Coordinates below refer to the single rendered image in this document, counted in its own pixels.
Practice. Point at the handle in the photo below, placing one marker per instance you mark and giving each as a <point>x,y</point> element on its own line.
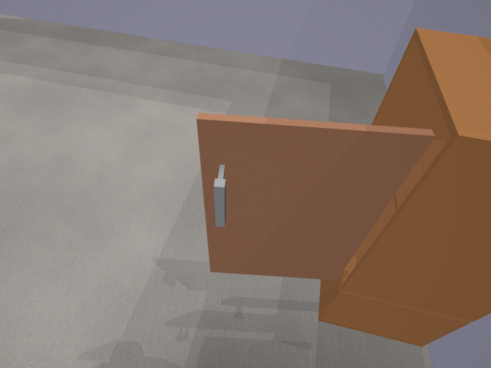
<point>220,198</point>

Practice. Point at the cupboard door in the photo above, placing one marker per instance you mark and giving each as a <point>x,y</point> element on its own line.
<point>301,195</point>

